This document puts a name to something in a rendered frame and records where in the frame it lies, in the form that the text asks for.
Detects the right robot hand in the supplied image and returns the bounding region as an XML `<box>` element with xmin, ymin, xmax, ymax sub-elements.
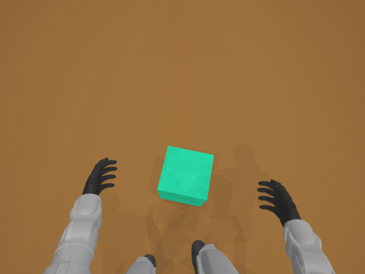
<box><xmin>257</xmin><ymin>180</ymin><xmax>301</xmax><ymax>227</ymax></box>

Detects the right robot foot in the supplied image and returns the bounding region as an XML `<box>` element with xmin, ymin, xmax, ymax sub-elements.
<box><xmin>192</xmin><ymin>240</ymin><xmax>205</xmax><ymax>274</ymax></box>

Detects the right robot forearm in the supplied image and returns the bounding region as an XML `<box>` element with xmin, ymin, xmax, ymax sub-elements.
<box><xmin>283</xmin><ymin>219</ymin><xmax>335</xmax><ymax>274</ymax></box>

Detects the left robot hand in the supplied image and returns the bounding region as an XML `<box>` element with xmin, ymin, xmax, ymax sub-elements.
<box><xmin>82</xmin><ymin>158</ymin><xmax>117</xmax><ymax>195</ymax></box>

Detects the left robot forearm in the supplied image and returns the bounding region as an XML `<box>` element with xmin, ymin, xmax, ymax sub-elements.
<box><xmin>43</xmin><ymin>194</ymin><xmax>102</xmax><ymax>274</ymax></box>

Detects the carton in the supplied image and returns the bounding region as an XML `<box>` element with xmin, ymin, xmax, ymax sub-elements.
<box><xmin>157</xmin><ymin>146</ymin><xmax>214</xmax><ymax>207</ymax></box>

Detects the robot right shin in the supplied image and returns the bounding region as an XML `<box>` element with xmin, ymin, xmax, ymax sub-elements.
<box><xmin>199</xmin><ymin>244</ymin><xmax>216</xmax><ymax>253</ymax></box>

